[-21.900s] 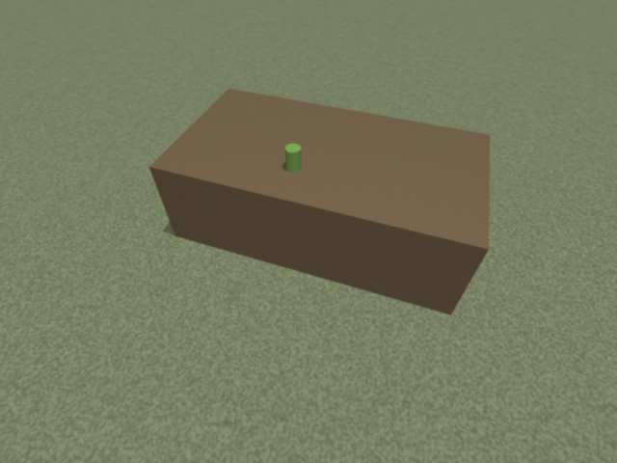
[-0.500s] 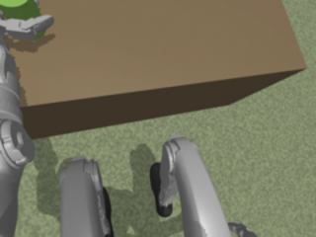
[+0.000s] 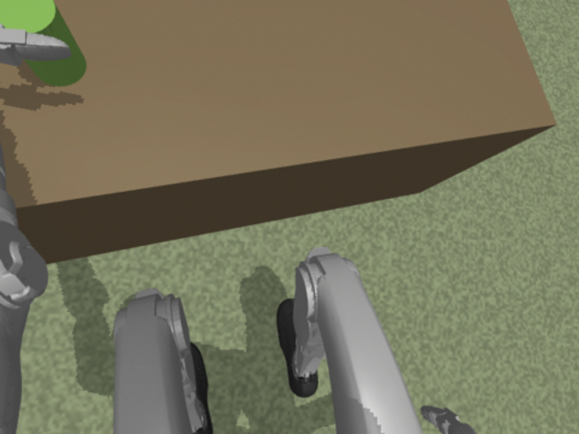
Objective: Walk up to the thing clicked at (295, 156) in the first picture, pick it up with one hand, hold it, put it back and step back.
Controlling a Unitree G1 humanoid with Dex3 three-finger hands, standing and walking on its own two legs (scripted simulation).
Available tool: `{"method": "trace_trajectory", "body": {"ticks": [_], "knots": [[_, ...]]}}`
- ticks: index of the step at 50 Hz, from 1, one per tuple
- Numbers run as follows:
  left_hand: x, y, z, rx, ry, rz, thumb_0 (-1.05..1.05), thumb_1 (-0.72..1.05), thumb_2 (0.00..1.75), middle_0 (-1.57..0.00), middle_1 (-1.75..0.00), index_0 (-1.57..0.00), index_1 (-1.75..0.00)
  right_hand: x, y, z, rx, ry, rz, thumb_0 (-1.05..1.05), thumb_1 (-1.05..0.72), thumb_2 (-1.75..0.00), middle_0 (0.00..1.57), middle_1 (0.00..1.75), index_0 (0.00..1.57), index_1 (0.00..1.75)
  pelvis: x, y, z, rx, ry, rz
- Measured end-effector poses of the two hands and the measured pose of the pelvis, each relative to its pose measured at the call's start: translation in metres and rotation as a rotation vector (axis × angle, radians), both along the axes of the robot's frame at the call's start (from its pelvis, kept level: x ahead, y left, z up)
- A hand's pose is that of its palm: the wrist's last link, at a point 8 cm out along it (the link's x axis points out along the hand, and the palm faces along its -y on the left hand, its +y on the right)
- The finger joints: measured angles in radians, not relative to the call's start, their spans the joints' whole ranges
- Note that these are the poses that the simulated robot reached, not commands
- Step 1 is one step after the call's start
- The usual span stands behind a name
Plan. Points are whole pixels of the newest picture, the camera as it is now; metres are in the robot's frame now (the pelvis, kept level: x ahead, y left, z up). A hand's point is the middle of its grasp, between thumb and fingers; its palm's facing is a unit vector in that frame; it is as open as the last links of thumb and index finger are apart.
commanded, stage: withdraw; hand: left
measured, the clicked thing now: (43, 40) +0.60 +0.18 +0.00
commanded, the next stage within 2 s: rise in 0.12 s
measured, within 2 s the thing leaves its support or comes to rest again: neither
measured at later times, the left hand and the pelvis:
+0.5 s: hand out of the picture +0.58 +0.28 +0.17, palm faces +0.23 -0.94 -0.25, open 17.3 cm; pelvis +0.02 +0.00 +0.16, yaw -1 degrees
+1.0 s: hand out of the picture +0.44 +0.24 +0.20, palm faces +0.16 -0.93 -0.32, open 17.6 cm; pelvis +0.08 +0.01 +0.29, yaw +1 degrees
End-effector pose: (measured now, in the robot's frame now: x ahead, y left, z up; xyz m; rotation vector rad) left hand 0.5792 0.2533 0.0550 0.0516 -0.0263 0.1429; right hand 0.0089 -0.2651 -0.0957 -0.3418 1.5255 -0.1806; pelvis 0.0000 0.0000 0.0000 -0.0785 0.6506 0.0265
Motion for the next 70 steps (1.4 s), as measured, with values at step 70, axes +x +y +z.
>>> {"method": "trace_trajectory", "body": {"ticks": [70], "knots": [[-0.319, -0.019, 0.204, 0.081, 0.775, 0.139, -0.01, -0.54, 0.06, -0.06, -0.06, -0.06, -0.06, 0.265, 0.041, 0.329, 0.08, -0.746, 0.07, 0.0, -0.9, -0.9, 0.2, 0.3, 0.2, 0.3, 0.106, -0.001, 0.312, 0.065, -0.525, 0.022]]}}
